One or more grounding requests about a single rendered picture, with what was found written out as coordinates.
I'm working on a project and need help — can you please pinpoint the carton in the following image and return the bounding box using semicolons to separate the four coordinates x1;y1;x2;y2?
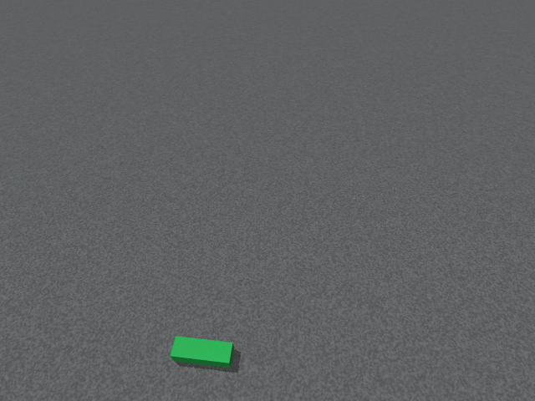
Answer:
171;336;234;368

